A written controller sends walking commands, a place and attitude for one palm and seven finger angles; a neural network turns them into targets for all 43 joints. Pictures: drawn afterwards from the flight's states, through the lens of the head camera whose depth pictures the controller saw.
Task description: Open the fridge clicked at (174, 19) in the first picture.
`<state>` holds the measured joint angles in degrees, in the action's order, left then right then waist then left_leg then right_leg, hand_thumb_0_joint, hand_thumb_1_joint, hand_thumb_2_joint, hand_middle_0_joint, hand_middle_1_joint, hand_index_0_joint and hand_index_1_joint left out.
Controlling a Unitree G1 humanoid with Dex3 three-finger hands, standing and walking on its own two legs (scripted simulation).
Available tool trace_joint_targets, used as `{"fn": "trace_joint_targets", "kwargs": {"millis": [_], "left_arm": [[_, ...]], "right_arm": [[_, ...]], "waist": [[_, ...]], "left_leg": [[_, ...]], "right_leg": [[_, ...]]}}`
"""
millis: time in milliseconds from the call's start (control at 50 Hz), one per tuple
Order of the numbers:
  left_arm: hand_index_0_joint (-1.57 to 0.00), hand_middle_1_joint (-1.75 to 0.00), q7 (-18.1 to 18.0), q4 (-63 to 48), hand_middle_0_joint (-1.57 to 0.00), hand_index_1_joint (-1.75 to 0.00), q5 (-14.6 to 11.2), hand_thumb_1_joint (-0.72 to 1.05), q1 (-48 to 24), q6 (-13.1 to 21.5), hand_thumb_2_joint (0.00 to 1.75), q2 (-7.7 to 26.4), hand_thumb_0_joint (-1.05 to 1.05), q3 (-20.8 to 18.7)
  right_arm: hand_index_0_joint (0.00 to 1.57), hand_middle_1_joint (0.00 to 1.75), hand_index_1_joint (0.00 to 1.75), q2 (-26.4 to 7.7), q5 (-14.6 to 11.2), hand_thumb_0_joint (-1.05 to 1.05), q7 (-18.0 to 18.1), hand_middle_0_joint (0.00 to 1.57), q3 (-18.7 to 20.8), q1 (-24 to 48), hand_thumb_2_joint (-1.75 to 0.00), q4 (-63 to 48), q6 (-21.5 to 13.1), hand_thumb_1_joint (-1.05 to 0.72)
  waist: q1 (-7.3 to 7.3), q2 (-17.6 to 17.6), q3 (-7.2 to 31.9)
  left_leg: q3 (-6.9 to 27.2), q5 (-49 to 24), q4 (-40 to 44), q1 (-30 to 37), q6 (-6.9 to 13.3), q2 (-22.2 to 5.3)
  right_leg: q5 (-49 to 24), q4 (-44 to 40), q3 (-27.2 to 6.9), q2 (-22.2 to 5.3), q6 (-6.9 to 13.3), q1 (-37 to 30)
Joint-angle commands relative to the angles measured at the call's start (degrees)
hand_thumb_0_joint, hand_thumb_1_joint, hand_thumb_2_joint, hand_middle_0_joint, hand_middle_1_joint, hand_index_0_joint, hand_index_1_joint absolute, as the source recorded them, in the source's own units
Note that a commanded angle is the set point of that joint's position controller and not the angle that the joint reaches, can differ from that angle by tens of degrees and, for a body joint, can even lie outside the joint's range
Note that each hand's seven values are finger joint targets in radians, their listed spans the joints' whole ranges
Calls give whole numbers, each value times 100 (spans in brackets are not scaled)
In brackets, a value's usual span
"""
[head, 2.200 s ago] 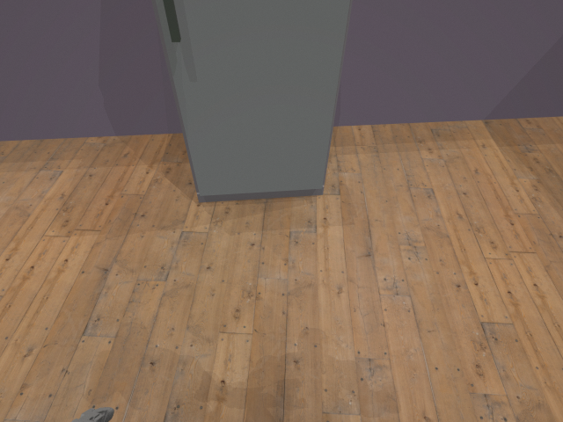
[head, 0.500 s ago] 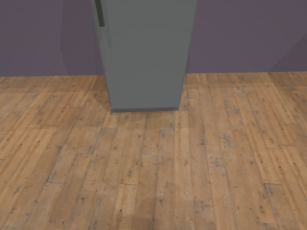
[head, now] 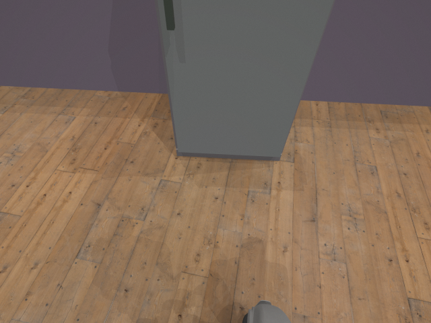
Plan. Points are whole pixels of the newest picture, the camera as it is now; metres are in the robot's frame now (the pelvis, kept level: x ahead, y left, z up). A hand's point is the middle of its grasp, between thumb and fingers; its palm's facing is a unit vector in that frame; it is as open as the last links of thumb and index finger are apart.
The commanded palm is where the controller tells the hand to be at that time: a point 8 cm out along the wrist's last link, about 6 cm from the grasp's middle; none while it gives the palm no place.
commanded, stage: walk to a spot facing it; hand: left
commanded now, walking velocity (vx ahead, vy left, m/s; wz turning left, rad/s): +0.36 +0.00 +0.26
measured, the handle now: out of the picture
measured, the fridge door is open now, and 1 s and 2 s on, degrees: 0 0 0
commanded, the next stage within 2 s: turn to face it in 0.28 s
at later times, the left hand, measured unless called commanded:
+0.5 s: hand out of the picture +0.15 +0.16 -0.18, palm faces +0.28 -0.94 -0.20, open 7.3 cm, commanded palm none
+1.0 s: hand (154, 265) +0.27 +0.15 -0.17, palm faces +0.14 -0.97 -0.21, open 7.3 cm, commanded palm none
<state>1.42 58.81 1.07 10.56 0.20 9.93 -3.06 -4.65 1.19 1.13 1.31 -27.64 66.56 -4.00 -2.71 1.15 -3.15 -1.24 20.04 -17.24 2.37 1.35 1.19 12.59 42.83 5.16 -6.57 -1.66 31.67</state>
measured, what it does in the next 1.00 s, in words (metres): walks ahead: right foot, then left foot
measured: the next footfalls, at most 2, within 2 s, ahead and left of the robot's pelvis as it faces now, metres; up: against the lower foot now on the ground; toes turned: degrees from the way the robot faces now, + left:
right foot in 0.08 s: +0.20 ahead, -0.13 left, +0.00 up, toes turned -7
left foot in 0.52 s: +0.33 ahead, +0.12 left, +0.00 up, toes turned +20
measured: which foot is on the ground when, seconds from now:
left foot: down 0.00-0.10, up 0.12-0.50, down 0.52-0.88, up 0.90-1.00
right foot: up 0.00-0.06, down 0.08-0.54, up 0.56-0.86, down 0.88-1.00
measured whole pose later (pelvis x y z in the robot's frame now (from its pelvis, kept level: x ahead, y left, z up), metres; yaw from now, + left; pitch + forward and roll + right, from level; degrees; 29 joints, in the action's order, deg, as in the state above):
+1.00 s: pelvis +0.27 -0.03 -0.01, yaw +3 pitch -2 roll +1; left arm -1.0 59.3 1.6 16.9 -0.7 6.7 -2.4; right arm -11.4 0.7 1.0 3.7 -10.0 59.9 3.0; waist 1.6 -2.0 -2.0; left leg -6.5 25.6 -49.7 -21.4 -1.3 -4.3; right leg 15.4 33.4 4.5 -1.1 2.8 16.6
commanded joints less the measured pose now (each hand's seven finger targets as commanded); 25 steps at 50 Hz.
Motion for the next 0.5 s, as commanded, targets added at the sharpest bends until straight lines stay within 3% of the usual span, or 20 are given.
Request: {"fn": "trace_joint_targets", "kwargs": {"millis": [0,20,40,60,80,100,120,140,160,180,220,300,340,420,440,460,480], "left_arm": [[-20,-30,-6,-542,-20,-30,14,90,-340,276,90,304,0,-78],[-20,-30,-21,-374,-20,-30,26,90,240,313,90,410,0,-123],[-20,-30,-56,-107,-20,-30,54,90,1173,380,90,657,0,-200],[-20,-30,-147,108,-20,-30,121,90,2119,460,90,1311,0,-374],[-20,-30,-197,177,-20,-30,33,90,2397,442,90,1741,0,-432],[-20,-30,-207,79,-20,-30,-3,90,1845,400,90,1550,0,-409],[-20,-30,-229,-61,-20,-30,31,90,1283,388,90,1174,0,-291],[-20,-30,-247,-109,-20,-30,51,90,948,418,90,811,0,-181],[-20,-30,-257,-147,-20,-30,68,90,733,444,90,584,0,-97],[-20,-30,-274,-174,-20,-30,87,90,646,468,90,502,0,-89],[-20,-30,-279,-175,-20,-30,81,90,637,476,90,467,0,-54],[-20,-30,-279,-236,-20,-30,72,90,639,483,90,640,0,-86],[-20,-30,-268,-231,-20,-30,54,90,806,444,90,761,0,-75],[-20,-30,-290,-94,-20,-30,58,90,1171,378,90,905,0,-36],[-20,-30,-298,-61,-20,-30,45,90,1200,356,90,920,0,-27],[-20,-30,-311,-31,-20,-30,21,90,1163,327,90,904,0,-13],[-20,-30,-313,-26,-20,-30,3,90,1188,283,90,808,0,24]], "right_arm": [[20,30,30,-1162,15,0,79,20,248,-275,-90,-102,-71,-90],[20,30,30,-1187,-5,0,79,20,255,-193,-90,-123,-64,-90],[20,30,30,-1173,-35,0,57,20,260,-116,-90,-165,-68,-90],[20,30,30,-890,-109,0,-12,20,218,-260,-90,-327,-98,-90],[20,30,30,-759,-125,0,-26,20,192,-276,-90,-542,-83,-90],[20,30,30,-812,-105,0,-57,20,264,278,-90,-588,-38,-90],[20,30,30,-737,-51,0,-97,20,277,666,-90,-698,-12,-90],[20,30,30,-649,-7,0,-136,20,258,840,-90,-718,53,-90],[20,30,30,-577,16,0,-158,20,251,735,-90,-688,150,-90],[20,30,30,-529,21,0,-189,20,253,604,-90,-667,210,-90],[20,30,30,-550,26,0,-229,20,264,707,-90,-750,347,-90],[20,30,30,-582,20,0,-350,20,248,1381,-90,-1159,407,-90],[20,30,30,-623,24,0,-396,20,198,1792,-90,-1336,410,-90],[20,30,30,-648,26,0,-345,20,116,1929,-90,-1406,319,-90],[20,30,30,-704,33,0,-298,20,105,1785,-90,-1348,294,-90],[20,30,30,-819,51,0,-251,20,122,1392,-90,-1218,264,-90],[20,30,30,-1181,75,0,-199,20,193,799,-90,-1042,213,-90]], "waist": [[158,-820,-355],[441,-640,-102],[844,-354,398],[1128,943,1257],[976,1436,1646],[998,919,1100],[784,503,358],[598,358,-22],[375,271,-52],[243,379,28],[129,538,-92],[121,543,-209],[268,505,-189],[392,527,44],[310,486,162],[109,435,356],[-102,-135,808]], "left_leg": [[631,-3242,-105,-674,770,-1375],[517,-3725,-827,-814,649,-1238],[357,-3612,-2007,-1378,455,-1014],[-66,-1563,-4025,-2758,186,-375],[97,1059,-5782,-3528,148,41],[378,811,-6257,-3673,213,-403],[320,308,-6357,-3931,197,-627],[346,-40,-6185,-3801,162,-829],[322,-263,-5989,-3573,89,-882],[253,-293,-5750,-3461,22,-901],[76,-458,-5358,-3474,-124,-936],[-209,-845,-4085,-3609,-260,-989],[-460,-943,-3379,-3468,-255,-845],[-661,-933,-2254,-2693,-95,-531],[-698,-1020,-1938,-2255,-48,-414],[-743,-1467,-1416,-1549,-23,-345],[-460,-2861,-1014,-429,38,-672]], "right_leg": [[-21,-714,317,355,168,-895],[-187,-998,404,489,229,-1699],[-362,-1173,154,357,353,-3054],[-52,-1636,-1766,-1227,827,-4625],[-55,-2565,-3689,-2467,1292,-4697],[1217,-2855,-3400,-2318,1299,-3762],[1519,-2999,-2849,-2077,1176,-2904],[1244,-3031,-2117,-1874,1007,-2156],[866,-3077,-1435,-1674,837,-1741],[433,-3074,-982,-1561,776,-1695],[-124,-3142,-316,-1422,702,-1396],[-981,-3097,422,-1326,684,-1675],[-1745,-2866,698,-1231,618,-1992],[-3096,-2245,602,-1205,644,-2544],[-3423,-1942,583,-1125,631,-2572],[-3442,-1430,679,-986,528,-2476],[-2493,-446,744,-702,308,-2079]]}}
